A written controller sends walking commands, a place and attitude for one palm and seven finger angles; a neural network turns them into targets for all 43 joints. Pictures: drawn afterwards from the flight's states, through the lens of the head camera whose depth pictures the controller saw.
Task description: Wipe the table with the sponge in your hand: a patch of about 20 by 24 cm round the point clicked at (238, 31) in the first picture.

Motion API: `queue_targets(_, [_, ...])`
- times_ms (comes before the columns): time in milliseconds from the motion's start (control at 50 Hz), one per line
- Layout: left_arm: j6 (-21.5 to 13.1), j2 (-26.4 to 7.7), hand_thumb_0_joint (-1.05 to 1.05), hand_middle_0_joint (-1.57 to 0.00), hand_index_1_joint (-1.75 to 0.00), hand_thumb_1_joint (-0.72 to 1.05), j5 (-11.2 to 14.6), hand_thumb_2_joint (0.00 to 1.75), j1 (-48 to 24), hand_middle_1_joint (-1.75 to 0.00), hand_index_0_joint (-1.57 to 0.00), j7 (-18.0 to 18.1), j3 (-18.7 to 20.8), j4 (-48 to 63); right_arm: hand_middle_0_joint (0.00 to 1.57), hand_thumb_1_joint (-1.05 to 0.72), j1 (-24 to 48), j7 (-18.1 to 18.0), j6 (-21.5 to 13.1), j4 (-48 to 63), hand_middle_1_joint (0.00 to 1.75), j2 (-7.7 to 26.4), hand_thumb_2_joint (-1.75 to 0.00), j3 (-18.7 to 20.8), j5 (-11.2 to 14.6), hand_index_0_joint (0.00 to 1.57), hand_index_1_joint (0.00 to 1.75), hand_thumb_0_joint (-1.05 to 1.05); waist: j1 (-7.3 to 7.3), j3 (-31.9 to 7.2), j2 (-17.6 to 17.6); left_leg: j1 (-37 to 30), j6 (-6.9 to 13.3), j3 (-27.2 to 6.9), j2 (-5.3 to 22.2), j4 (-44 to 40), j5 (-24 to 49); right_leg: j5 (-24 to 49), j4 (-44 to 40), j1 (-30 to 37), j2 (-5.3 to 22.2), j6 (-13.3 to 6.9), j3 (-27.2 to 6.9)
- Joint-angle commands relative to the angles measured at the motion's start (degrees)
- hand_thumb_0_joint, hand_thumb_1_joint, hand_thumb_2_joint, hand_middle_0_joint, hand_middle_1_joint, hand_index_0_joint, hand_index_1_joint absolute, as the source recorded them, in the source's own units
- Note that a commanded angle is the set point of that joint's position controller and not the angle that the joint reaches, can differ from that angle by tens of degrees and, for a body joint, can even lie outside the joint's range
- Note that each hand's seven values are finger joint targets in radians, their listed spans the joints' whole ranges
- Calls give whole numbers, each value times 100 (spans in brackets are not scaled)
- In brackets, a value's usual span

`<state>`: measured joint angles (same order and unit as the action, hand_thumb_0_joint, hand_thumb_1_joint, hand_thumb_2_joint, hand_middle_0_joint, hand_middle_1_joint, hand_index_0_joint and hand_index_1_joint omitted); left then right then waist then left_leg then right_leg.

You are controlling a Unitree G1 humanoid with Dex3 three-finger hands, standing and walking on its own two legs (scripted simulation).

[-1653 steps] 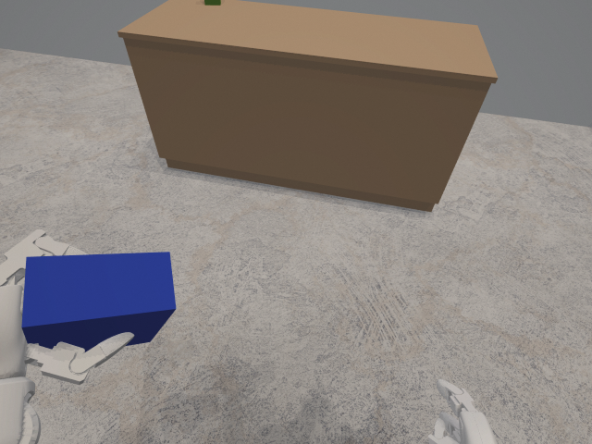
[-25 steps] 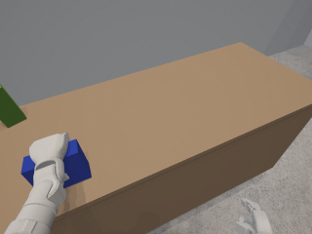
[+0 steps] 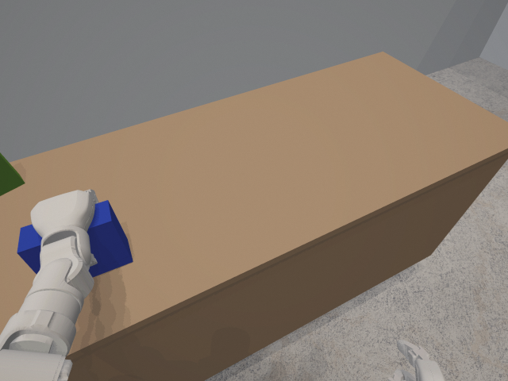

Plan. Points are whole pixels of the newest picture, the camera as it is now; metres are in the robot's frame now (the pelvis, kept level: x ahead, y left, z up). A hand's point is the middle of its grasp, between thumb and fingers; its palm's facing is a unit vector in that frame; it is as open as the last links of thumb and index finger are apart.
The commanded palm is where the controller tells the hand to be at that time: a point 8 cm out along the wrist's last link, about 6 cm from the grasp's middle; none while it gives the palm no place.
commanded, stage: wipe forward along the first lane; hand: left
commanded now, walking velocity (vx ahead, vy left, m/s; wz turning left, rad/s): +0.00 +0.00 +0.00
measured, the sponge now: (85, 252) +0.32 +0.34 -0.01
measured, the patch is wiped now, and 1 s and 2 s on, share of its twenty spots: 0.40 0.60 0.60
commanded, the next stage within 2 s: slide across to the middle lane in 0.64 s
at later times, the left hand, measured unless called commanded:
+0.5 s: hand (77, 212) +0.38 +0.36 +0.03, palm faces -0.11 -0.01 -0.99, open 10.0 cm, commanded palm +0.37 +0.35 +0.07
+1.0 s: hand (79, 199) +0.41 +0.37 +0.04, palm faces -0.09 -0.02 -1.00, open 10.0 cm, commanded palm +0.40 +0.34 +0.09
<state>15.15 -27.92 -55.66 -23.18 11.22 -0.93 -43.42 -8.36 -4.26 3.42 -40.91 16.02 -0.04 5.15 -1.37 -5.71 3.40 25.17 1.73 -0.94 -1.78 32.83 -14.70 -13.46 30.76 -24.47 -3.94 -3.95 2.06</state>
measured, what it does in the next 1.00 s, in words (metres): stands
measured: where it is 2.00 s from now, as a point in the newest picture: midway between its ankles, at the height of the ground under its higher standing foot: outside the picture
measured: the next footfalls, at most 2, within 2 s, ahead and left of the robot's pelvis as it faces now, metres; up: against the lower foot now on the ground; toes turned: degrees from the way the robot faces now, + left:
none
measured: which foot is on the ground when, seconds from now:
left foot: down 0.00-1.00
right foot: down 0.00-1.00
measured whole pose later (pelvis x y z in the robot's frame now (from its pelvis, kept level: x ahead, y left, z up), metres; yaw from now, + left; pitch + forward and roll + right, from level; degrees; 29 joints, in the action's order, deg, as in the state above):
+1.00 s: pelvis +0.02 +0.04 +0.00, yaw +0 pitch +12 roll -2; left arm 13.3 -30.4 -56.4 -36.3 14.1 -1.6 -55.5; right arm -14.0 -2.0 5.2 -43.8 15.4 1.1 4.7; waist 1.1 -7.0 2.7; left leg 30.0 4.3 -0.7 -2.9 35.2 -16.8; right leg -14.2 30.2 -27.7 -2.9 -1.3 1.8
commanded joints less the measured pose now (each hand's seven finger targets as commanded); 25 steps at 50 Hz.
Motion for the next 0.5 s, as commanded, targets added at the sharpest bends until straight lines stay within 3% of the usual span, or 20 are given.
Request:
queue_targets(0, [-61, -1341, 0, -120, -160, 10, -210, 130, -1686, -160, -120, 133, 216, 151, 20, -90, 383, -31, -188, 683, 30, 776, -90, 251, 13, 20, 30, 0, 124, -1018, -504, -57, 158, -171, 19, -347, 131, 288, -565, 596, 345, 102, -649])
queue_targets(20, [-90, -1583, 0, -120, -160, 10, -214, 130, -1672, -160, -120, 174, 469, 72, 20, -90, 373, -28, -183, 648, 30, 805, -90, 268, 7, 20, 30, 0, 73, -1085, -475, -28, 163, -195, 25, -337, 186, 324, -546, 626, 320, 80, -676])
queue_targets(40, [-124, -1407, 0, -120, -160, 10, -225, 130, -1807, -160, -120, 179, 255, 82, 20, -90, 292, -25, -180, 669, 30, 788, -90, 264, -1, 20, 30, 0, 129, -1176, -419, -32, 168, -163, 31, -293, 252, 461, -487, 660, 340, 100, -602])
queue_targets(80, [-125, -1375, 0, -120, -160, 10, -233, 130, -1705, -160, -120, 216, 273, -67, 20, -90, 242, 3, -167, 647, 30, 787, -90, 283, -2, 20, 30, 0, 102, -1274, -474, -31, 158, -161, 40, -264, 383, 649, -450, 695, 341, 97, -582])
queue_targets(120, [-134, -1569, 0, -120, -160, 10, -242, 130, -1894, -160, -120, 238, 412, -126, 20, -90, 253, 14, -138, 607, 30, 825, -90, 277, 1, 20, 30, 0, 100, -1300, -413, -7, 152, -186, 47, -261, 474, 773, -427, 694, 330, 69, -627])
queue_targets(140, [-126, -1391, 0, -120, -160, 10, -223, 130, -1818, -160, -120, 249, 265, -152, 20, -90, 167, 25, -135, 619, 30, 801, -90, 297, -3, 20, 30, 0, 132, -1327, -405, -28, 168, -159, 48, -233, 508, 831, -411, 718, 337, 94, -550])
queue_targets(280, [-94, -1249, 0, -120, -160, 10, -269, 130, -1915, -160, -120, 267, 137, -357, 20, -90, 49, 83, -72, 593, 30, 814, -90, 309, 3, 20, 30, 0, 169, -1350, -491, -88, 154, -219, 94, -197, 705, 938, -346, 536, 302, 78, -448])
queue_targets(340, [-121, -1631, 0, -120, -160, 10, -257, 130, -2147, -160, -120, 299, 398, -505, 20, -90, -10, 72, -45, 531, 30, 866, -90, 307, -7, 20, 30, 0, 187, -1299, -480, -1, 162, -218, 101, -198, 654, 904, -342, 548, 307, 79, -443])
queue_targets(380, [-119, -1612, 0, -120, -160, 10, -330, 130, -2167, -160, -120, 299, 359, -663, 20, -90, -58, 81, -32, 516, 30, 868, -90, 311, -9, 20, 30, 0, 203, -1303, -558, 16, 150, -232, 105, -190, 705, 919, -316, 492, 301, 78, -428])
queue_targets(400, [-119, -1476, 0, -120, -160, 10, -342, 130, -2174, -160, -120, 284, 229, -641, 20, -90, -45, 94, -27, 540, 30, 850, -90, 304, -2, 20, 30, 0, 207, -1273, -410, -48, 137, -235, 112, -203, 745, 902, -317, 407, 299, 64, -398])
queue_targets(420, [-141, -1582, 0, -120, -160, 10, -314, 130, -2234, -160, -120, 290, 375, -607, 20, -90, -10, 97, -30, 529, 30, 850, -90, 312, 0, 20, 30, 0, 169, -1349, -357, -90, 140, -251, 120, -194, 810, 919, -315, 425, 287, 46, -429])
queue_targets(480, [-133, -1707, 0, -120, -160, 10, -386, 130, -2613, -160, -120, 285, 291, -771, 20, -90, -139, 96, -7, 499, 30, 878, -90, 296, -3, 20, 30, 0, 311, -1249, -357, -62, 145, -263, 134, -191, 644, 693, -346, 255, 283, 70, -382])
